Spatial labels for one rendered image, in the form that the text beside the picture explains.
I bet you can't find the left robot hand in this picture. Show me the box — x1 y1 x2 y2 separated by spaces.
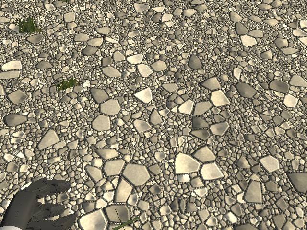
0 177 77 230

